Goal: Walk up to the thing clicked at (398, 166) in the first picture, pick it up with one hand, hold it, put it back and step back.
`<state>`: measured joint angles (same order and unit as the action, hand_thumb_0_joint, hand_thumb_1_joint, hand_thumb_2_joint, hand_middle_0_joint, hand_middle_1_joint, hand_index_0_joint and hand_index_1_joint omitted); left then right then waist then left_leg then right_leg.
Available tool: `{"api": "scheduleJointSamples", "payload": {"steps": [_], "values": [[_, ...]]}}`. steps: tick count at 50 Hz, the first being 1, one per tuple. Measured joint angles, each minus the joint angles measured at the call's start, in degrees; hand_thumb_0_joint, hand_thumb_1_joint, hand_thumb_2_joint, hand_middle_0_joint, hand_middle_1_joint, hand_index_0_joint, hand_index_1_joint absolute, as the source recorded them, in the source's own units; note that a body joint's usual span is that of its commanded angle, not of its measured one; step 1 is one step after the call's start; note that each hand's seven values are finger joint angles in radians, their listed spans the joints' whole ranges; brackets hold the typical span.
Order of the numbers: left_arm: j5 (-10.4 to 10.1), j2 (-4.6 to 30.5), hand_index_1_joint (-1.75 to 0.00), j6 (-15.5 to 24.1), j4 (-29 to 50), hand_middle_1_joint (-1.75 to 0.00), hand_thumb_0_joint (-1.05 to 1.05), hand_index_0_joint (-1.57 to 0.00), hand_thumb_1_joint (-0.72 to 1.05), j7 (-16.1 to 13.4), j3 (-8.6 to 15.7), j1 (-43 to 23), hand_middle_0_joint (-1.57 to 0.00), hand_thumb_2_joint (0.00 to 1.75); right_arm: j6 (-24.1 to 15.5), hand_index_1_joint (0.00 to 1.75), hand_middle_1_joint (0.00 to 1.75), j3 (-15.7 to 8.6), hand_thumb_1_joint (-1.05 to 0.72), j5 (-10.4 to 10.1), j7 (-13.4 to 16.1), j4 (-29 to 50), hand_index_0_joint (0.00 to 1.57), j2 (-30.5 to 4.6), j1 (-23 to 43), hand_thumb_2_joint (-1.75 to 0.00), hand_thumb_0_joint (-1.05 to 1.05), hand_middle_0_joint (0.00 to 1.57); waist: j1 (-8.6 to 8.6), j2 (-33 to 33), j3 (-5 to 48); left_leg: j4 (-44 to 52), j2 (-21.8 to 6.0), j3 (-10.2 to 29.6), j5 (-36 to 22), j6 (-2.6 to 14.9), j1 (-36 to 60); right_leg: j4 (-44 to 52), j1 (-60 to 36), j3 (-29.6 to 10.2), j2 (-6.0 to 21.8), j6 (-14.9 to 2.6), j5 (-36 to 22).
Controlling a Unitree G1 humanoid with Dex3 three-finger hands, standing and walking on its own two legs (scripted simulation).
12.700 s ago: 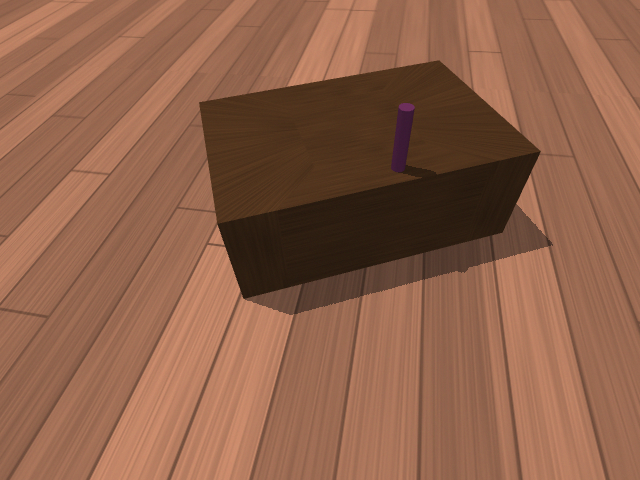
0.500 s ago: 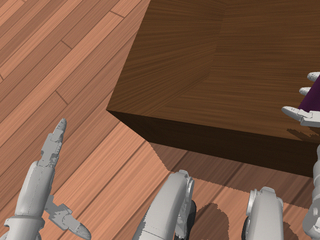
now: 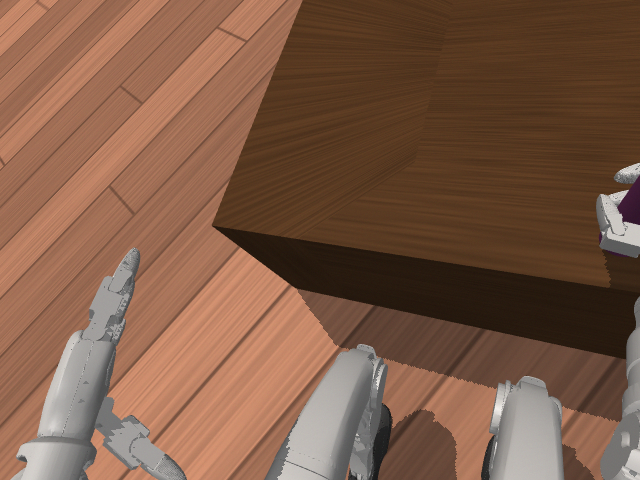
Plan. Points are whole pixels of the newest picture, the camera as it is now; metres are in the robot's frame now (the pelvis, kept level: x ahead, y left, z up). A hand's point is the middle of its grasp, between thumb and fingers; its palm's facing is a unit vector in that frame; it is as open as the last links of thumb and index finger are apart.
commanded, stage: settle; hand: right
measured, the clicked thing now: out of the picture +0.47 -0.22 -0.01
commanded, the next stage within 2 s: lift in 0.78 s
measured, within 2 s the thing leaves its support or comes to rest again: neither
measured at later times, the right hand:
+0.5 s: hand out of the picture +0.48 -0.21 +0.00, palm faces +0.20 +0.98 +0.01, open 6.2 cm
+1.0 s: hand out of the picture +0.48 -0.21 +0.03, palm faces +0.21 +0.98 +0.00, open 6.2 cm
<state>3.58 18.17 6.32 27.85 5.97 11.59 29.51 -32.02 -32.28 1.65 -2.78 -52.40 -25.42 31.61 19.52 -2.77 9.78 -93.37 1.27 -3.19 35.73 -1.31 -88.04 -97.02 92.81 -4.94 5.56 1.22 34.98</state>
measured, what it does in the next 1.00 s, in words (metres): rises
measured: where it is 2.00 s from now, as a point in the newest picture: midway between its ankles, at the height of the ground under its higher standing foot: outside the picture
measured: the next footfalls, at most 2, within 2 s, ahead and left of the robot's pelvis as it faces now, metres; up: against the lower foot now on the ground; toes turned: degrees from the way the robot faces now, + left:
none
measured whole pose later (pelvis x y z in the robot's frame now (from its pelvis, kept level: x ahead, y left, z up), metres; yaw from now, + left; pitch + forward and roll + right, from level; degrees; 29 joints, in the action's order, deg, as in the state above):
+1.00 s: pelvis +0.02 +0.00 +0.06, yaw -1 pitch +27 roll +5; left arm 5.1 16.3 3.5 17.6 4.5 7.1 27.3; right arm -31.7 -29.1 0.8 -2.2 -57.1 -23.6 34.4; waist 16.3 -1.5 9.0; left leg -80.3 1.1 -2.8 32.8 -1.2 -74.4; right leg -84.0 78.9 -3.7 5.5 1.3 32.3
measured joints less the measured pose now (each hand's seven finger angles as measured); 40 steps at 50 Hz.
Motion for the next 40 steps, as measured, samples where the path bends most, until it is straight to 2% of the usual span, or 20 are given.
{"api": "scheduleJointSamples", "payload": {"steps": [6, 14, 21, 40], "values": [[0.2, -0.2, -0.07, 0.0, -1.1, -0.05, -0.01, -0.06, -0.56, -0.3, -1.9, 0.2, -0.07, 0.08, 0.5, 1.14, 1.13, 1.2, -0.05, 0.1, 0.3, -1.6, 0.94, 0.1, 0.6, -1.14, -0.02, 0.93, -0.6, 0.4, -0.1, 3.1, -0.2, -0.4, -0.5, 0.11, 3.7, 2.9, -3.4, -0.2, -0.2, 0.1, -0.6], [0.6, -0.1, -0.07, -0.6, -3.7, -0.05, -0.01, -0.06, -0.56, -0.8, -1.7, -0.7, -0.07, 0.08, 0.0, 1.14, 1.13, 1.2, -0.05, -0.4, -0.1, -4.0, 0.94, -0.5, 2.5, -1.14, -0.02, 0.93, -1.13, 0.8, -0.6, 5.9, -0.3, 0.1, -1.2, -0.06, 6.4, 5.7, -6.3, 0.5, -0.2, -0.12, -1.1], [0.9, -0.8, -0.07, -1.1, -5.4, -0.05, -0.01, -0.06, -0.56, -0.9, -3.0, -0.6, -0.07, 0.08, 0.2, 1.14, 1.13, 1.4, -0.05, -0.6, -0.7, -4.7, 0.94, 0.0, 3.2, -1.14, -0.02, 0.93, -1.72, 1.0, -0.5, 7.4, -0.3, 0.2, -1.5, 0.0, 7.7, 7.4, -7.7, 0.7, -0.2, -0.07, -1.5], [1.4, -1.6, -0.07, -1.9, -9.1, -0.05, -0.01, -0.05, -0.56, -1.4, -4.3, -2.1, -0.06, 0.07, 0.0, 1.14, 1.13, 2.8, -0.04, -0.6, 0.4, -5.8, 0.95, 1.3, 3.2, -1.14, -0.02, 0.93, -2.65, 1.2, -0.6, 11.4, -0.2, 0.1, -2.5, 0.17, 11.9, 11.3, -12.0, 0.8, -0.2, 0.1, -2.4]]}}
